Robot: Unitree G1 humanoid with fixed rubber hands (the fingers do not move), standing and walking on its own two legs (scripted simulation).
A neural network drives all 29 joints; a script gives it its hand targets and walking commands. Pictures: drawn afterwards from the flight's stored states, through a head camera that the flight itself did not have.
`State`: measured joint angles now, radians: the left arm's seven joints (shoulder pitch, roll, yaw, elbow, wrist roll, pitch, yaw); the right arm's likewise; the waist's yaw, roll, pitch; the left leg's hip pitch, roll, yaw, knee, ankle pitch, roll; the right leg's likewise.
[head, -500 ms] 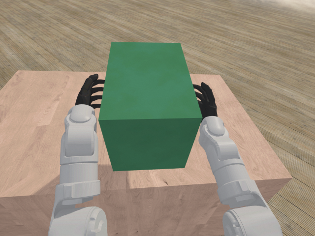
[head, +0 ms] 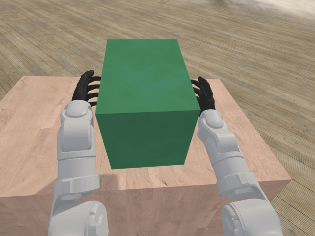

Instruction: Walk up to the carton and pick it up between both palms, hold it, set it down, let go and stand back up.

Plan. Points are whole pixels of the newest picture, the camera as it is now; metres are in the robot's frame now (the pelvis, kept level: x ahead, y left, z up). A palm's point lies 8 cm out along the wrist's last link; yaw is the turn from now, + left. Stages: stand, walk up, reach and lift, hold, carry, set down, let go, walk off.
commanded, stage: hold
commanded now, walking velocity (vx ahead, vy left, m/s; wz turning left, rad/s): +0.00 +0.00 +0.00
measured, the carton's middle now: (145, 101) +0.44 +0.01 +0.16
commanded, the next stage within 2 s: none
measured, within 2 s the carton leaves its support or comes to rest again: neither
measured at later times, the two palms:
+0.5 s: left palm (80, 101) +0.36 +0.16 +0.21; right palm (203, 107) +0.37 -0.14 +0.20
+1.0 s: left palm (78, 101) +0.36 +0.16 +0.22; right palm (202, 107) +0.37 -0.13 +0.20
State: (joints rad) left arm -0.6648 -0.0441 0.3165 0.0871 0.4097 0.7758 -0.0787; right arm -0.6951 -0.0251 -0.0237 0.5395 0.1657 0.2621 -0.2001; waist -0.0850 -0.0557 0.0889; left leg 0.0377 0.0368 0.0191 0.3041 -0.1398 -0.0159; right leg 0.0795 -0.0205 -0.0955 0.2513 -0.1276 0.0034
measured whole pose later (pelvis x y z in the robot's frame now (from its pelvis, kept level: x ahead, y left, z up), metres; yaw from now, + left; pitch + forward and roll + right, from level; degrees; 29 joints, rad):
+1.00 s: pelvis +0.00 +0.00 +0.00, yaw +1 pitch -11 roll -1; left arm -0.68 -0.03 0.32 0.07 0.42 0.81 -0.11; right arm -0.70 -0.01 -0.03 0.50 0.17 0.31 -0.22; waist -0.09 -0.05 0.09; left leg 0.04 0.03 0.01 0.30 -0.14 -0.02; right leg 0.08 -0.02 -0.10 0.25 -0.14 0.00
